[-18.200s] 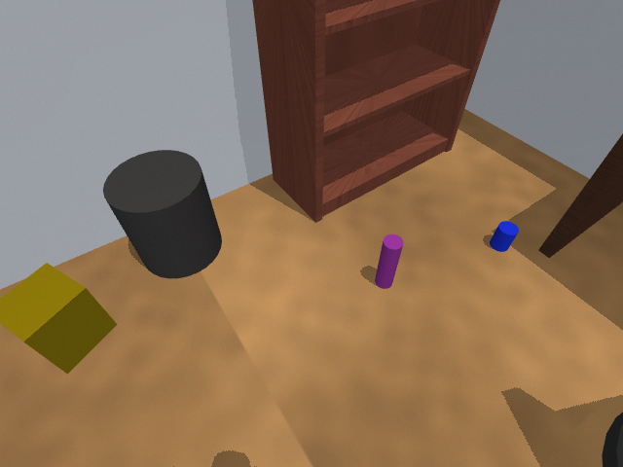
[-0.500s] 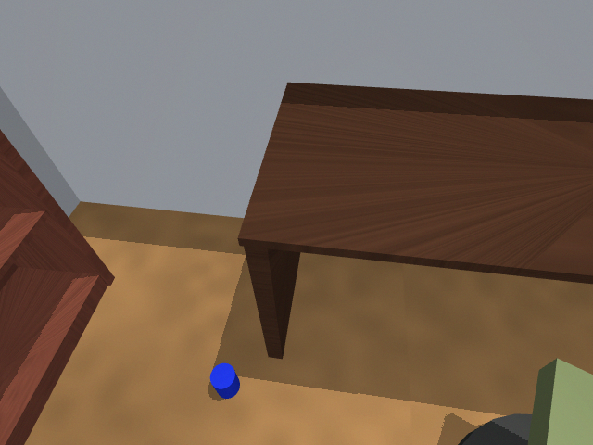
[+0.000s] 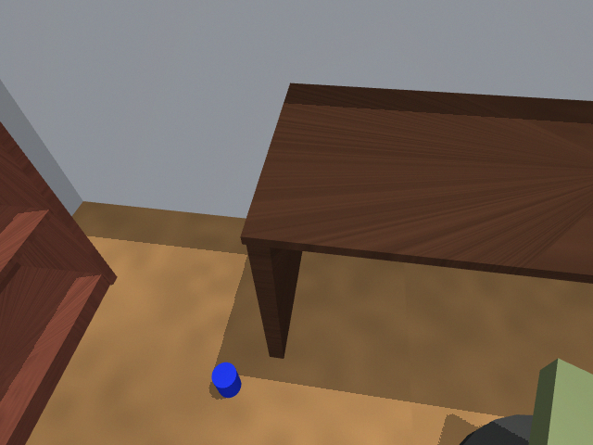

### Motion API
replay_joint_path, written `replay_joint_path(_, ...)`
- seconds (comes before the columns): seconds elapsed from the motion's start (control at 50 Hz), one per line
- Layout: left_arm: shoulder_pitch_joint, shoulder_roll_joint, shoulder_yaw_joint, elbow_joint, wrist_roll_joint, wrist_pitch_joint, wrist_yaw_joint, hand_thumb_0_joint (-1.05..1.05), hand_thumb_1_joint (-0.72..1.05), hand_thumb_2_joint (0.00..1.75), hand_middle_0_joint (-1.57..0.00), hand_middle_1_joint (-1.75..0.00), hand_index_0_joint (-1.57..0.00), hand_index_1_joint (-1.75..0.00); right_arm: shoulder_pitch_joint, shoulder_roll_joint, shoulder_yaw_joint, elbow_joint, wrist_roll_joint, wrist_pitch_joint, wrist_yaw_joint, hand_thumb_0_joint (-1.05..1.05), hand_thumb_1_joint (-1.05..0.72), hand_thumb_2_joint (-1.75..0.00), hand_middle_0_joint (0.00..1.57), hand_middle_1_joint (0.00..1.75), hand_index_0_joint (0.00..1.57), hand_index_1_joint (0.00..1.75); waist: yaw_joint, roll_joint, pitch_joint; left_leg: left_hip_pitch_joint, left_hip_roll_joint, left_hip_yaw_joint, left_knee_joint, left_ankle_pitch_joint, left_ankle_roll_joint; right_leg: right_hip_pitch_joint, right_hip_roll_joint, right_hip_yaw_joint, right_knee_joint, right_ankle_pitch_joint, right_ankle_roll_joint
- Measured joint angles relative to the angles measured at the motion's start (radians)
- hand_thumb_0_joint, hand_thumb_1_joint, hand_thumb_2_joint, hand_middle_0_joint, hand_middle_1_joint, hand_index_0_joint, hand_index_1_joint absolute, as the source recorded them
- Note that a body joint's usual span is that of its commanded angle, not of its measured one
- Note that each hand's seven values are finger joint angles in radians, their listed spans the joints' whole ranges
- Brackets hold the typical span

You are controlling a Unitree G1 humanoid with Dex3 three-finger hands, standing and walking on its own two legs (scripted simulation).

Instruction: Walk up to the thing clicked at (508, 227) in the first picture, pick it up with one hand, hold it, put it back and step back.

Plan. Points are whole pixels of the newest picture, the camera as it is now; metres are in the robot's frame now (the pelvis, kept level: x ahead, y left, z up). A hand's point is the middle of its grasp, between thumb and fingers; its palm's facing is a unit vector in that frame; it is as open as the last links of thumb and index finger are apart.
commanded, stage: stand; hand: left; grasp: from above
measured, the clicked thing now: (227, 380) +0.41 +0.27 -0.73
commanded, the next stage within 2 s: rise first in 0.44 s
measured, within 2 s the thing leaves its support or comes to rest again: neither
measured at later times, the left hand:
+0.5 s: hand out of the picture +0.08 +0.26 -0.16, palm faces -0.03 -0.94 -0.34, open 7.4 cm
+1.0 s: hand out of the picture +0.12 +0.27 -0.20, palm faces -0.09 -0.92 -0.39, open 12.7 cm
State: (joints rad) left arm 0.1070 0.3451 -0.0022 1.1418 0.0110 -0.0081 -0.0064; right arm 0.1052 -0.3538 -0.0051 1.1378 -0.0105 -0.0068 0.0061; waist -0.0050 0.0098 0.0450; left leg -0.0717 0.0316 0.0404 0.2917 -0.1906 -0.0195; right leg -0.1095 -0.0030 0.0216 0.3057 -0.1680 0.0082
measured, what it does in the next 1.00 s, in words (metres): lowers itself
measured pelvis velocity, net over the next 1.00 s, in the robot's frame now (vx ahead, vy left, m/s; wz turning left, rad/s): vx -0.01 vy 0.01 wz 0.03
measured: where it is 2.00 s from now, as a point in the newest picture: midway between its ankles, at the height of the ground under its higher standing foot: outside the picture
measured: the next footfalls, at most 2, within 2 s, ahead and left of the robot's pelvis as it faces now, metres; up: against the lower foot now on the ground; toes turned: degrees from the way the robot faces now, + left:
none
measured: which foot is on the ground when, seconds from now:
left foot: down 0.00-1.00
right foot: down 0.00-1.00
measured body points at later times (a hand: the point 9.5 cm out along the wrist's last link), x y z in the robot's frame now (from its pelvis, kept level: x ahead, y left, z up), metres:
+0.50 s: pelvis +0.00 +0.01 +0.00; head +0.02 +0.00 +0.45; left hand +0.08 +0.31 -0.13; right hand +0.08 -0.30 -0.13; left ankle -0.02 +0.13 -0.75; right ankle +0.00 -0.12 -0.75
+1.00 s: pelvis -0.01 +0.01 -0.05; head +0.06 +0.02 +0.39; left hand +0.13 +0.31 -0.17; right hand +0.12 -0.25 -0.16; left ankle -0.02 +0.13 -0.75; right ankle +0.00 -0.12 -0.75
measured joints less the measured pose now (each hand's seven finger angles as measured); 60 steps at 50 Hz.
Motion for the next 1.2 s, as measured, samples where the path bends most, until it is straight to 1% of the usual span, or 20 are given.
replay_joint_path(0.56, 0.003, 0.001, -0.003, -0.009, 0.001, 0.001, 0.001, 0.01, 0.9, 0.9, -0.2, -0.3, -0.2, -0.3, 0.005, 0.0, 0.003, -0.01, 0.0, -0.004, -0.003, 0.01, -0.9, -0.9, 0.2, 0.3, 0.2, 0.3, 0.001, -0.002, -0.001, 0.005, -0.009, 0.0, 0.003, -0.009, 0.008, 0.007, -0.009, 0.001, 0.001, -0.009, 0.008)
replay_joint_path(0.58, 0.009, -0.002, 0.006, -0.034, -0.008, 0.003, 0.006, 0.01, 0.9, 0.9, -0.2, -0.31, -0.2, -0.31, 0.02, 0.001, 0.005, -0.047, 0.014, 0.0, -0.01, 0.01, -0.9, -0.9, 0.2, 0.3, 0.2, 0.3, -0.003, -0.002, -0.01, -0.02, -0.01, -0.005, 0.021, -0.015, 0.009, -0.015, -0.011, -0.004, 0.016, -0.015, 0.008)
replay_joint_path(0.6, -0.003, -0.008, 0.016, -0.055, -0.016, -0.005, 0.012, 0.01, 0.88, 0.91, -0.2, -0.32, -0.19, -0.32, 0.042, 0.004, 0.006, -0.098, 0.029, -0.012, -0.02, 0.01, -0.91, -0.9, 0.2, 0.3, 0.2, 0.3, -0.005, -0.002, -0.009, -0.052, -0.012, -0.013, 0.049, -0.024, 0.011, -0.041, -0.013, -0.012, 0.04, -0.024, 0.008)
replay_joint_path(0.64, -0.065, -0.021, 0.048, -0.048, -0.016, -0.017, 0.014, 0.01, 0.84, 0.92, -0.19, -0.37, -0.18, -0.37, 0.067, 0.018, 0.008, -0.176, 0.045, -0.031, -0.032, 0.01, -0.91, -0.9, 0.2, 0.3, 0.2, 0.3, -0.006, -0.004, -0.001, -0.119, -0.014, -0.028, 0.11, -0.041, 0.012, -0.099, -0.016, -0.025, 0.091, -0.042, 0.007)
replay_joint_path(0.68, -0.122, -0.023, 0.081, -0.051, 0.005, -0.011, -0.001, 0.01, 0.76, 0.93, -0.18, -0.44, -0.17, -0.44, 0.075, 0.04, 0.003, -0.232, 0.045, -0.038, -0.035, 0.01, -0.91, -0.9, 0.2, 0.3, 0.2, 0.3, -0.006, -0.011, 0.001, -0.193, -0.012, -0.031, 0.17, -0.059, 0.009, -0.169, -0.015, -0.028, 0.147, -0.059, 0.005)
replay_joint_path(0.72, -0.157, -0.016, 0.116, -0.067, 0.042, -0.014, -0.023, 0.01, 0.67, 0.93, -0.16, -0.54, -0.16, -0.54, 0.08, 0.065, -0.006, -0.276, 0.035, -0.043, -0.033, 0.01, -0.91, -0.9, 0.2, 0.3, 0.2, 0.3, -0.012, -0.019, -0.01, -0.266, -0.01, -0.033, 0.23, -0.079, 0.008, -0.242, -0.013, -0.028, 0.205, -0.078, 0.003)
replay_joint_path(0.78, -0.155, -0.006, 0.146, -0.125, 0.098, 0.0, -0.047, 0.01, 0.5, 0.94, -0.14, -0.69, -0.15, -0.68, 0.102, 0.095, -0.019, -0.33, 0.029, -0.042, -0.028, 0.01, -0.91, -0.9, 0.2, 0.3, 0.2, 0.3, -0.019, -0.025, -0.033, -0.345, -0.007, -0.031, 0.31, -0.115, 0.008, -0.322, -0.01, -0.024, 0.283, -0.11, 0.002)
replay_joint_path(0.82, -0.139, -0.005, 0.142, -0.167, 0.127, 0.024, -0.048, 0.01, 0.37, 0.94, -0.12, -0.79, -0.13, -0.77, 0.12, 0.104, -0.023, -0.359, 0.03, -0.036, -0.027, 0.01, -0.9, -0.9, 0.2, 0.3, 0.2, 0.3, -0.019, -0.021, -0.049, -0.376, -0.007, -0.033, 0.349, -0.134, 0.008, -0.35, -0.011, -0.025, 0.317, -0.128, 0.003)
replay_joint_path(0.86, -0.119, -0.009, 0.133, -0.202, 0.15, 0.056, -0.043, 0.01, 0.23, 0.94, -0.1, -0.87, -0.12, -0.85, 0.133, 0.106, -0.025, -0.385, 0.033, -0.031, -0.024, 0.01, -0.9, -0.9, 0.2, 0.3, 0.2, 0.3, -0.021, -0.013, -0.066, -0.409, -0.007, -0.036, 0.389, -0.154, 0.01, -0.379, -0.012, -0.028, 0.351, -0.146, 0.005)
replay_joint_path(0.94, -0.067, -0.02, 0.127, -0.271, 0.172, 0.113, -0.031, 0.01, -0.05, 0.96, -0.08, -0.97, -0.1, -0.95, 0.138, 0.102, -0.028, -0.44, 0.035, -0.039, -0.015, 0.01, -0.89, -0.9, 0.2, 0.3, 0.2, 0.3, -0.023, 0.001, -0.094, -0.494, -0.008, -0.039, 0.485, -0.2, 0.014, -0.46, -0.013, -0.028, 0.439, -0.187, 0.009)
replay_joint_path(1.0, -0.028, -0.028, 0.133, -0.328, 0.188, 0.131, -0.026, 0.01, -0.23, 0.97, -0.07, -1.02, -0.09, -1.0, 0.134, 0.1, -0.033, -0.477, 0.032, -0.059, -0.012, 0.01, -0.89, -0.9, 0.2, 0.3, 0.2, 0.3, -0.02, 0.002, -0.112, -0.573, -0.01, -0.043, 0.57, -0.237, 0.016, -0.537, -0.015, -0.03, 0.523, -0.225, 0.012)
replay_joint_path(1.08, 0.027, -0.032, 0.141, -0.44, 0.213, 0.133, -0.024, 0.0, -0.38, 0.97, -0.07, -1.05, -0.09, -1.04, 0.119, 0.102, -0.039, -0.511, 0.026, -0.084, -0.016, 0.01, -0.9, -0.9, 0.2, 0.3, 0.2, 0.3, -0.012, -0.007, -0.131, -0.677, -0.012, -0.049, 0.686, -0.287, 0.015, -0.64, -0.018, -0.034, 0.641, -0.277, 0.012)
replay_joint_path(1.2, 0.092, -0.028, 0.131, -0.587, 0.254, 0.159, -0.022, 0.0, -0.49, 0.98, -0.07, -1.07, -0.08, -1.06, 0.085, 0.109, -0.038, -0.546, 0.021, -0.102, -0.024, 0.01, -0.9, -0.9, 0.2, 0.3, 0.2, 0.3, -0.008, -0.008, -0.141, -0.773, -0.011, -0.063, 0.794, -0.333, 0.012, -0.729, -0.018, -0.045, 0.743, -0.323, 0.009)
